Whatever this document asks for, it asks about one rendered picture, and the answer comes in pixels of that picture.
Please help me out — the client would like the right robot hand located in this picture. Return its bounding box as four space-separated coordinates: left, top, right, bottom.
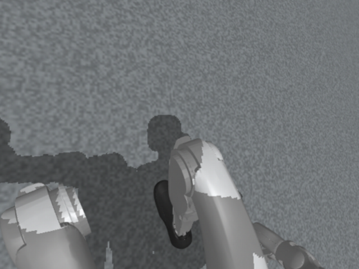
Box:
252 222 285 264

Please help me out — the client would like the right robot arm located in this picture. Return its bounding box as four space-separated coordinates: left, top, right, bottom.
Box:
275 240 325 269

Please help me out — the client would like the right robot foot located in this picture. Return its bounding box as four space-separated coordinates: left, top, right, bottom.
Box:
154 180 192 249

